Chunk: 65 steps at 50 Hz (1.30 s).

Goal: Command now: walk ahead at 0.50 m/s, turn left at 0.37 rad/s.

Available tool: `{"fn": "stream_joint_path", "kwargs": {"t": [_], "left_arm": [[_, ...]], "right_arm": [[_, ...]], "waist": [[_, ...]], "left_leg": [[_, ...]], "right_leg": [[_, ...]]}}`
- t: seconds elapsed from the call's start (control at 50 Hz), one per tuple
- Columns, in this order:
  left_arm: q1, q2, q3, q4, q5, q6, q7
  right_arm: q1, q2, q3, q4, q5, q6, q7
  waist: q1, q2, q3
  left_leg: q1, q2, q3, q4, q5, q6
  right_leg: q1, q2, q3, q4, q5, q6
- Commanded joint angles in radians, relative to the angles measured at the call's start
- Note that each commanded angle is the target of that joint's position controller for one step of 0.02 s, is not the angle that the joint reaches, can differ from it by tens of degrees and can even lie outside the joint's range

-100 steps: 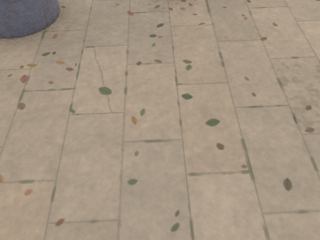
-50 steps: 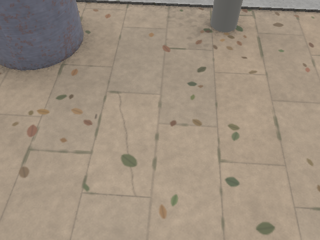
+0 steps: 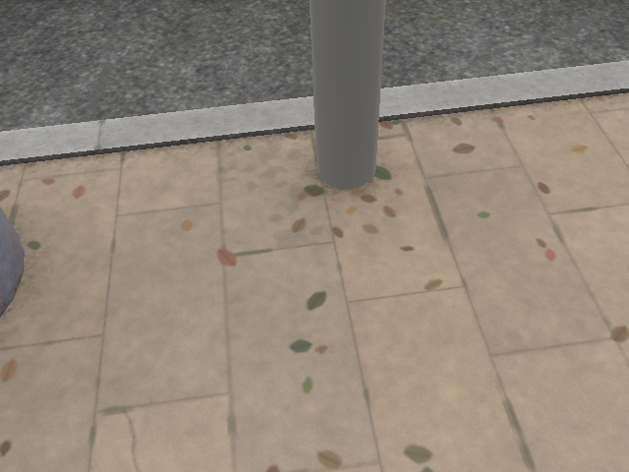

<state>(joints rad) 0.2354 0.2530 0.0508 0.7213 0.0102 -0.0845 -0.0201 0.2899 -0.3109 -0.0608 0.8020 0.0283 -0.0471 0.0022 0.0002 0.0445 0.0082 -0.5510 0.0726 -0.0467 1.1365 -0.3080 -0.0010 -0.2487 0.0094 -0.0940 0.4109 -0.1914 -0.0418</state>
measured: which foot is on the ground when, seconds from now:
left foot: up 0.00-0.32, down 0.34-1.00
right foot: down 0.00-0.36, up 0.38-0.78, down 0.80-1.00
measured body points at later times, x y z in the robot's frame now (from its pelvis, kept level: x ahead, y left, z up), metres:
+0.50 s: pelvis +0.25 +0.08 -0.01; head +0.30 +0.10 +0.44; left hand +0.29 +0.38 -0.13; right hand +0.47 -0.14 -0.11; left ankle +0.29 +0.16 -0.74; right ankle +0.23 -0.09 -0.65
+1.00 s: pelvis +0.39 +0.07 -0.01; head +0.41 +0.07 +0.44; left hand +0.46 +0.36 -0.12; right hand +0.57 -0.14 -0.14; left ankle +0.29 +0.16 -0.74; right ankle +0.48 -0.02 -0.74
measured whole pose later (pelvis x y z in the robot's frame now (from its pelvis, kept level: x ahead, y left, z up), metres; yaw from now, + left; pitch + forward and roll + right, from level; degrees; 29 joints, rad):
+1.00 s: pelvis +0.39 +0.07 -0.01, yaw +18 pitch +1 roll +0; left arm 0.11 0.22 0.04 0.82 0.01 -0.03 -0.01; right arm 0.20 -0.24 -0.03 0.85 -0.01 0.03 -0.02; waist -0.01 0.01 0.01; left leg -0.15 -0.04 -0.04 0.52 -0.38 0.02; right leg -0.37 0.00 -0.01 0.54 -0.19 -0.01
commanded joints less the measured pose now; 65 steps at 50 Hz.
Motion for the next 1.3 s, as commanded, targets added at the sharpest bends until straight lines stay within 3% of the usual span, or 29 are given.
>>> {"fn": "stream_joint_path", "kwargs": {"t": [0.02,0.08,0.14,0.24,0.3,0.32,0.34,0.36,0.38,0.4,0.42,0.44,0.46,0.5,0.56,0.66,0.72,0.76,0.78,0.8,0.82,0.84,0.86,0.88,0.92,0.96,1.06,1.3], "left_arm": [[-0.027,0.114,0.036,-0.032,0.008,-0.034,0.005],[-0.009,0.133,0.045,-0.002,0.008,-0.033,0.018],[0.015,0.159,0.053,0.019,0.0,-0.025,0.027],[0.083,0.201,0.07,0.065,-0.024,0.007,0.032],[0.068,0.244,0.081,0.066,-0.035,0.029,0.041],[0.054,0.251,0.082,0.064,-0.038,0.038,0.045],[0.052,0.235,0.073,0.06,-0.037,0.039,0.049],[0.094,0.143,0.044,0.026,-0.001,0.027,0.047],[0.139,0.083,0.012,-0.008,0.0,-0.006,0.034],[0.043,0.183,0.036,-0.005,-0.036,-0.026,0.021],[0.006,0.175,0.032,-0.014,-0.052,-0.032,0.02],[-0.001,0.161,0.03,-0.001,-0.032,-0.03,0.03],[-0.007,0.172,0.038,0.006,-0.015,-0.019,0.037],[0.035,0.156,0.039,0.019,-0.012,0.013,0.04],[0.041,0.117,0.028,0.026,-0.003,0.036,0.05],[-0.073,0.097,0.015,0.013,-0.008,0.035,0.038],[-0.11,0.11,0.019,0.008,-0.008,0.035,0.03],[-0.105,0.117,0.023,0.009,0.0,0.031,0.024],[-0.075,0.115,0.025,0.021,0.007,0.026,0.021],[-0.062,0.149,0.032,0.026,0.016,0.021,0.024],[-0.072,0.199,0.038,0.016,0.023,0.021,0.031],[-0.086,0.151,0.026,0.026,0.023,0.03,0.034],[-0.107,0.093,0.014,0.025,0.007,0.04,0.031],[-0.129,0.082,0.01,0.026,0.001,0.047,0.025],[-0.148,0.105,0.016,0.027,-0.002,0.049,0.014],[-0.143,0.111,0.017,0.044,-0.002,0.042,0.011],[-0.152,0.096,0.015,0.085,-0.005,0.045,0.022],[-0.202,0.088,0.017,0.181,-0.009,0.074,0.04]], "right_arm": [[0.015,-0.041,-0.018,-0.065,-0.002,0.011,-0.005],[-0.048,-0.025,-0.015,-0.087,-0.007,0.01,0.004],[-0.153,-0.005,-0.004,-0.119,-0.009,0.005,0.026],[-0.281,-0.01,0.0,-0.195,-0.007,0.007,0.054],[-0.219,-0.054,-0.024,-0.21,-0.01,0.014,0.061],[-0.105,-0.09,-0.046,-0.186,-0.007,0.016,0.057],[0.061,-0.151,-0.081,-0.143,-0.005,0.021,0.043],[0.142,-0.253,-0.106,-0.127,-0.009,0.028,0.019],[0.078,-0.289,-0.096,-0.174,-0.021,0.014,0.021],[0.068,-0.191,-0.067,-0.181,-0.028,0.005,0.028],[0.034,-0.146,-0.053,-0.169,-0.03,-0.003,0.029],[-0.022,-0.115,-0.044,-0.165,-0.02,-0.006,0.028],[-0.07,-0.081,-0.034,-0.171,-0.018,-0.006,0.024],[-0.108,-0.086,-0.032,-0.175,-0.036,-0.01,0.02],[-0.116,-0.102,-0.033,-0.149,-0.038,-0.018,0.009],[-0.107,-0.093,-0.024,-0.106,-0.036,0.007,-0.011],[-0.096,-0.083,-0.016,-0.073,-0.04,0.016,-0.007],[-0.112,-0.072,-0.01,-0.059,-0.032,0.02,-0.006],[-0.123,-0.061,-0.004,-0.053,-0.024,0.021,-0.007],[-0.082,-0.042,0.002,-0.043,-0.032,0.016,-0.007],[-0.003,-0.027,0.005,-0.036,-0.057,0.006,-0.005],[0.068,0.001,0.012,-0.009,-0.055,0.008,-0.011],[0.025,-0.019,0.014,-0.009,-0.055,0.019,-0.015],[-0.002,-0.037,0.009,-0.01,-0.046,0.034,-0.019],[-0.04,-0.056,0.002,0.0,-0.039,0.066,-0.024],[-0.049,-0.052,0.002,0.006,-0.04,0.078,-0.025],[-0.041,-0.039,0.0,0.05,-0.036,0.07,-0.031],[-0.012,-0.023,0.004,0.153,-0.036,0.056,-0.042]], "waist": [[-0.016,-0.13,0.0],[-0.006,-0.103,0.016],[0.033,-0.089,0.047],[0.072,-0.083,0.089],[0.011,-0.133,0.013],[-0.057,-0.133,-0.05],[-0.142,-0.105,-0.136],[-0.128,0.098,-0.219],[-0.049,0.22,-0.374],[-0.112,0.058,-0.366],[-0.089,0.039,-0.246],[-0.047,-0.041,-0.162],[-0.02,-0.026,-0.122],[0.025,-0.004,-0.114],[0.042,0.006,-0.115],[-0.006,0.036,-0.121],[-0.022,0.046,-0.1],[-0.006,0.048,-0.085],[0.021,0.037,-0.085],[0.012,-0.012,-0.1],[-0.05,-0.104,-0.138],[-0.074,-0.208,-0.184],[-0.049,-0.212,-0.179],[-0.043,-0.184,-0.158],[-0.024,-0.124,-0.101],[-0.017,-0.107,-0.094],[-0.007,-0.073,-0.103],[-0.007,-0.047,-0.019]], "left_leg": [[-0.137,0.058,-0.067,-0.013,0.114,-0.015],[-0.167,0.052,-0.067,-0.162,0.262,-0.018],[-0.129,0.04,-0.005,-0.337,0.376,-0.004],[-0.162,0.021,0.059,-0.479,0.283,0.048],[-0.002,-0.067,0.147,-0.493,0.124,0.104],[0.148,-0.114,0.171,-0.523,0.114,0.132],[0.414,-0.144,0.147,-0.584,0.176,0.172],[0.738,0.074,-0.207,-0.602,0.282,0.265],[0.918,0.302,-0.745,-0.759,0.326,0.454],[0.89,0.285,-0.625,-0.781,0.466,0.4],[0.764,0.25,-0.436,-0.753,0.631,0.359],[0.624,0.195,-0.314,-0.746,0.697,0.309],[0.517,0.162,-0.246,-0.767,0.727,0.284],[0.379,0.138,-0.185,-0.813,0.82,0.28],[0.337,0.112,-0.095,-0.835,0.909,0.274],[0.372,0.074,-0.033,-0.826,0.785,0.221],[0.401,0.102,-0.074,-0.797,0.697,0.219],[0.405,0.108,-0.102,-0.743,0.637,0.203],[0.388,0.086,-0.102,-0.702,0.567,0.174],[0.364,0.035,-0.093,-0.662,0.456,0.124],[0.3,-0.041,-0.06,-0.611,0.25,0.078],[0.253,-0.076,-0.03,-0.595,0.034,0.032],[0.269,-0.066,-0.023,-0.616,-0.013,0.011],[0.278,-0.061,-0.023,-0.644,0.013,0.011],[0.288,-0.066,-0.029,-0.675,0.061,0.026],[0.314,-0.056,-0.039,-0.686,0.115,0.037],[0.328,-0.047,-0.04,-0.689,0.194,0.028],[0.302,-0.045,-0.026,-0.737,0.097,0.022]], "right_leg": [[0.085,-0.277,0.188,-0.271,0.17,-0.159],[0.122,-0.262,0.076,-0.277,0.26,-0.145],[0.138,-0.253,-0.01,-0.287,0.263,-0.124],[0.304,-0.305,-0.064,-0.228,0.343,-0.102],[0.358,-0.303,-0.108,-0.034,0.799,-0.068],[0.335,-0.283,-0.129,0.128,0.904,-0.05],[0.209,-0.24,-0.15,0.359,0.825,-0.013],[-0.14,-0.148,-0.147,0.714,0.246,0.046],[-0.411,0.045,0.054,1.003,-0.436,0.092],[-0.471,-0.021,0.183,1.03,-0.39,0.079],[-0.48,-0.062,0.163,0.976,-0.327,0.066],[-0.453,-0.107,0.15,0.889,-0.27,0.065],[-0.403,-0.13,0.147,0.823,-0.24,0.067],[-0.292,-0.129,0.141,0.78,-0.189,0.08],[-0.275,-0.112,0.128,0.635,-0.087,0.105],[-0.212,-0.092,0.122,0.333,0.143,0.108],[-0.183,-0.077,0.131,0.236,0.122,0.094],[-0.141,-0.062,0.124,0.15,0.096,0.066],[-0.067,-0.053,0.115,0.048,0.189,0.044],[0.032,-0.099,0.167,0.002,0.458,0.02],[0.149,-0.194,0.246,0.058,0.739,-0.028],[0.203,-0.249,0.301,0.082,0.723,-0.126],[0.171,-0.246,0.323,0.065,0.601,-0.147],[0.136,-0.211,0.301,0.058,0.462,-0.124],[0.075,-0.149,0.24,0.064,0.328,-0.072],[0.064,-0.127,0.214,0.072,0.318,-0.048],[0.117,-0.109,0.191,0.099,0.385,-0.053],[0.107,-0.072,0.17,0.057,0.182,-0.034]]}}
